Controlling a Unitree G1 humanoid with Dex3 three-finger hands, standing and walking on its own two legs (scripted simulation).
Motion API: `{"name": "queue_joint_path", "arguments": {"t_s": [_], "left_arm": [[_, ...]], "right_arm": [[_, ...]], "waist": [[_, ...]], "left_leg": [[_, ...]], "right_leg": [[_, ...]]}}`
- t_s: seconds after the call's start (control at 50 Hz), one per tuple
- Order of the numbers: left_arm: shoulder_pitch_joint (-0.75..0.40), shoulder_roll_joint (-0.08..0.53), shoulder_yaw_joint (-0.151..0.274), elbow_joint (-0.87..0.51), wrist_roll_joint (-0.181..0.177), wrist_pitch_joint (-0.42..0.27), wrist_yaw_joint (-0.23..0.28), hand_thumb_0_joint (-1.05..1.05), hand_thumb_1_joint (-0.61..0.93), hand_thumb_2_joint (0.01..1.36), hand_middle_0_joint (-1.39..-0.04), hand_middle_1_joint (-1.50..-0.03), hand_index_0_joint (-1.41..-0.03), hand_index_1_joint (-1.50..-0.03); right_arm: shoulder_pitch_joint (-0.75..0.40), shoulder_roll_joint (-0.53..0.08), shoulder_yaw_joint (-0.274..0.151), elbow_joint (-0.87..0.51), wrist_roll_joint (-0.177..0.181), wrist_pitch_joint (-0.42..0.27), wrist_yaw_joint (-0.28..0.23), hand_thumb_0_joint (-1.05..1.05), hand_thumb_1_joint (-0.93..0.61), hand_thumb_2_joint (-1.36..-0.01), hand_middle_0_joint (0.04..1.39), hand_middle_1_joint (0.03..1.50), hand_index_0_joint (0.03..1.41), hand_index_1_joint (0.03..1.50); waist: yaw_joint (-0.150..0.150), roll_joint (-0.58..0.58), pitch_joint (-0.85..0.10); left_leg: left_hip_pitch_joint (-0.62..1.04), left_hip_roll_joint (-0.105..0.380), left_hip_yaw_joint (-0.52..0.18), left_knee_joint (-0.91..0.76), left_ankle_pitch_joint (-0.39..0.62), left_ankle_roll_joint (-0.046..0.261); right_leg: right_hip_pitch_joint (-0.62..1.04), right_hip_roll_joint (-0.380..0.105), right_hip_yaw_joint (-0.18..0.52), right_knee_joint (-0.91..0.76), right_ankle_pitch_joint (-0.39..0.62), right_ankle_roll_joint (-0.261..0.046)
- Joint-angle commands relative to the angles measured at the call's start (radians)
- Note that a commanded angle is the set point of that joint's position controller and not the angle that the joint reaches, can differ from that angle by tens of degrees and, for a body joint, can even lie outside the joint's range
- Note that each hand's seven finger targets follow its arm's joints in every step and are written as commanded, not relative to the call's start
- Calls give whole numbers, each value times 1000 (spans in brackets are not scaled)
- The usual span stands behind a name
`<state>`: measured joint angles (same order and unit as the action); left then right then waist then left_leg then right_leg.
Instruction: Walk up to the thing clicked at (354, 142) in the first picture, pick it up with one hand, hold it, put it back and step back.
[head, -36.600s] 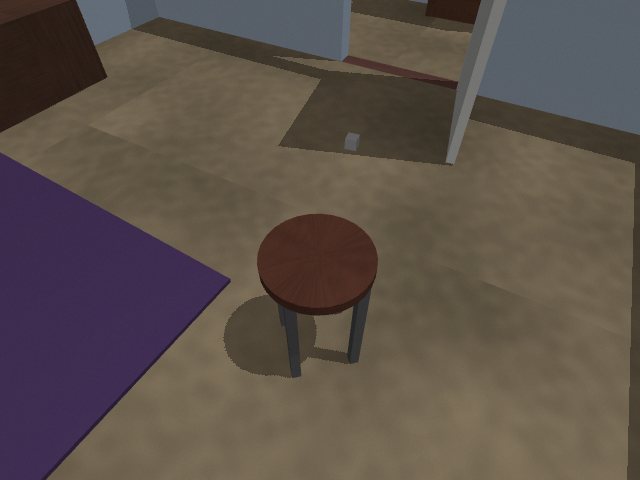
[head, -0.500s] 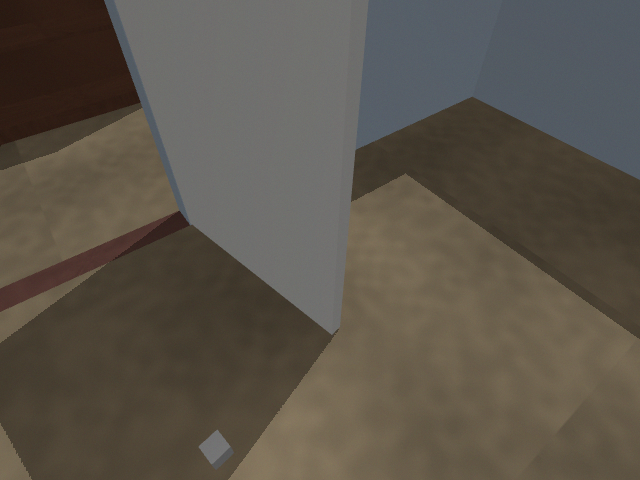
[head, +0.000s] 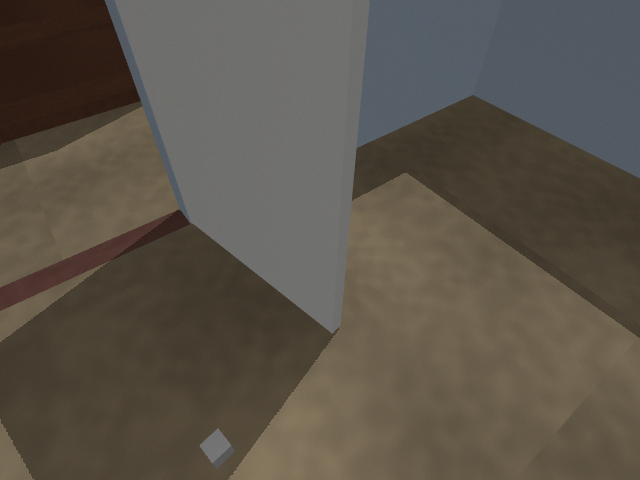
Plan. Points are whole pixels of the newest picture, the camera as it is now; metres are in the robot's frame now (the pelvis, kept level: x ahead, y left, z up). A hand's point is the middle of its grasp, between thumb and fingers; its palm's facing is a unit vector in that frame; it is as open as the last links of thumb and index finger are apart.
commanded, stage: stand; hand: left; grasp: from above
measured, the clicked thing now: (217, 448) +0.36 +0.29 -0.75
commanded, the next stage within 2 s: rise first in 0.70 s
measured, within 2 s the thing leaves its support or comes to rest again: neither
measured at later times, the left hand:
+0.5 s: hand out of the picture +0.07 +0.26 -0.16, palm faces -0.03 -0.94 -0.35, open 7.4 cm
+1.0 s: hand out of the picture +0.14 +0.26 -0.17, palm faces +0.00 -0.94 -0.35, open 8.0 cm
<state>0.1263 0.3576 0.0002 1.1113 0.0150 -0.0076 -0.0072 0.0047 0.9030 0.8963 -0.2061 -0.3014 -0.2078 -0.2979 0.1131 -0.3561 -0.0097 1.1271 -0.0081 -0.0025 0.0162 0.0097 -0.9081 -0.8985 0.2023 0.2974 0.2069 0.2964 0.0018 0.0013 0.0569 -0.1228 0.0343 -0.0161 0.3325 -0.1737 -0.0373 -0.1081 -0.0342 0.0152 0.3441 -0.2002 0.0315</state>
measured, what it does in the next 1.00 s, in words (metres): stands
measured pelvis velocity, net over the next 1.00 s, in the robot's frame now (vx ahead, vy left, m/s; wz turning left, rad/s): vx -0.01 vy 0.00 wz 0.01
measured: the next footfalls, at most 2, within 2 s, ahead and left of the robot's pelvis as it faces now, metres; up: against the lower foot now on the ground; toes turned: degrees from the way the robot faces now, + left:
none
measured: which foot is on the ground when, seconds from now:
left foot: down 0.00-1.00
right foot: down 0.00-1.00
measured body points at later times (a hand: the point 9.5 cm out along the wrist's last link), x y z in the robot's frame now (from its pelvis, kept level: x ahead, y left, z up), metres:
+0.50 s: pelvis +0.00 +0.00 +0.00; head +0.01 +0.00 +0.45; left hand +0.07 +0.31 -0.13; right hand +0.07 -0.30 -0.13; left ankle +0.01 +0.14 -0.75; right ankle -0.01 -0.14 -0.75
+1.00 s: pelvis -0.01 +0.00 -0.02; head +0.05 +0.00 +0.43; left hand +0.14 +0.30 -0.14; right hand +0.10 -0.27 -0.14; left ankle +0.01 +0.14 -0.75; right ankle -0.01 -0.14 -0.75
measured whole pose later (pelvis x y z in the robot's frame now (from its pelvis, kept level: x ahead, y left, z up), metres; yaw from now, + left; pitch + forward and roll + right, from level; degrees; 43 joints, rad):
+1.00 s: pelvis -0.01 +0.00 -0.02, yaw +1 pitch +5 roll +0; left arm -0.06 0.34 0.13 1.10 0.10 -0.02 -0.01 0.01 0.67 0.87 -0.25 -0.51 -0.24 -0.52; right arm 0.19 -0.28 -0.03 0.84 0.03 -0.05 -0.02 0.01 -0.92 -0.90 0.20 0.30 0.20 0.30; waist -0.01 0.00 0.03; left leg -0.41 0.03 -0.03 0.57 -0.26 -0.04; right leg -0.38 -0.03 0.01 0.57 -0.28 0.03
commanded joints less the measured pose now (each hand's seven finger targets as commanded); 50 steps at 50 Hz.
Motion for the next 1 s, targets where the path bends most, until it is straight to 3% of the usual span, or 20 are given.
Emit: {"name": "queue_joint_path", "arguments": {"t_s": [0.0, 0.24, 0.62, 0.7, 0.76, 0.78, 0.8, 0.82, 0.84, 0.86, 0.88, 0.9, 0.92, 0.96, 0.98], "left_arm": [[-30, 225, 39, -64, -6, -22, 15, 0, 900, 900, -200, -300, -200, -301], [-33, 223, 40, -64, -6, -18, 15, 0, 900, 900, -200, -300, -200, -301], [-20, 218, 40, -61, -5, -18, 14, 0, 900, 900, -200, -300, -200, -301], [-23, 222, 41, -63, -3, -19, 14, 0, 900, 900, -200, -300, -200, -301], [-24, 222, 41, -63, -5, -20, 15, 0, 900, 900, -200, -300, -200, -301], [-20, 222, 41, -63, -5, -21, 15, 0, 907, 841, -277, -307, -244, -342], [-371, 19, 31, -414, -51, -113, 25, 0, 827, 921, -306, -387, -249, -422], [-455, 85, 56, -329, -44, -105, 34, 0, 747, 936, -278, -451, -218, -502], [-281, 200, 128, -168, -18, -69, 40, 0, 667, 905, -285, -526, -241, -572], [-247, 218, 146, -84, 7, -47, 31, 0, 587, 885, -266, -583, -232, -619], [-316, 233, 154, -83, 30, -45, 18, 0, 507, 862, -249, -645, -228, -666], [-307, 249, 176, -78, 62, -49, 8, 0, 436, 828, -255, -687, -247, -695], [-219, 239, 196, -28, 97, -38, 5, 0, 356, 815, -246, -756, -248, -754], [-102, 211, 223, -62, 137, -18, 1, 0, 196, 802, -244, -812, -252, -803], [-101, 190, 217, -90, 145, -3, 8, 0, 116, 803, -246, -822, -251, -816]], "right_arm": [[-29, -212, -36, -65, 1, -20, -18, 0, -900, -900, 200, 300, 200, 300], [-20, -211, -34, -62, -1, -18, -18, 0, -900, -900, 200, 300, 200, 300], [-24, -215, -36, -63, 1, -20, -18, 0, -900, -900, 200, 300, 200, 300], [-18, -217, -36, -62, 0, -19, -19, 0, -900, -900, 200, 300, 200, 300], [-20, -214, -36, -66, 0, -21, -20, 0, -900, -900, 200, 300, 200, 300], [-25, -218, -37, -64, 1, -21, -22, 0, -820, -876, 198, 299, 198, 299], [-21, -39, 9, -337, 69, -74, -41, 0, -900, -929, 198, 300, 199, 300], [32, -68, 1, -278, 66, -74, -53, 0, -939, -913, 198, 300, 199, 300], [68, -106, -23, -287, 71, -64, -66, 0, -961, -919, 197, 300, 199, 300], [82, -107, -34, -298, 62, -60, -66, 0, -919, -906, 198, 300, 199, 300], [87, -102, -42, -324, 57, -64, -64, 0, -911, -903, 198, 300, 199, 300], [92, -102, -60, -350, 43, -70, -64, 0, -905, -901, 199, 300, 199, 300], [129, -97, -73, -352, 30, -71, -60, 0, -908, -901, 199, 300, 200, 300], [149, -85, -89, -410, 23, -74, -47, 0, -884, -894, 200, 300, 200, 300], [145, -79, -91, -431, 23, -75, -43, 0, -880, -892, 200, 300, 200, 300]], "waist": [[-7, -13, -92], [-8, -5, -55], [-4, -7, -62], [-6, -1, -72], [-6, -4, -90], [-3, -1, -102], [-124, 47, -21], [-87, 10, -74], [-57, -16, -54], [-49, -56, -79], [-46, -69, -93], [-28, -54, -164], [-19, -17, -217], [35, 39, -293], [31, 49, -295]], "left_leg": [[42, 97, -56, -31, 163, 50], [9, 90, -58, -52, 95, 47], [26, 93, -67, -46, 110, 47], [19, 92, -64, -43, 111, 49], [35, 97, -61, -32, 171, 50], [47, 99, -59, -24, 181, 53], [-100, -39, 67, 41, -5, 38], [-94, -40, 60, 55, -10, 40], [-115, -36, 60, 61, -24, 39], [-159, -41, 56, 106, -23, 43], [-192, -39, 53, 145, -15, 47], [-195, -41, 53, 178, 9, 44], [-223, -46, 50, 220, 41, 39], [-240, -51, 50, 256, 95, 27], [-246, -51, 48, 259, 106, 23]], "right_leg": [[1, -95, 60, -51, 168, -47], [-12, -90, 60, -61, 98, -48], [-21, -88, 58, -64, 89, -47], [-8, -91, 59, -61, 114, -46], [3, -95, 55, -47, 162, -49], [10, -96, 58, -44, 182, -47], [-226, 29, -26, 18, 80, -31], [-171, 24, -39, 25, 63, -27], [-169, 34, -51, 29, 26, -32], [-192, 36, -52, 53, 13, -32], [-221, 37, -54, 94, 21, -33], [-213, 33, -49, 135, 50, -34], [-234, 32, -47, 185, 78, -38], [-222, 34, -49, 245, 99, -47], [-235, 38, -50, 253, 97, -47]]}}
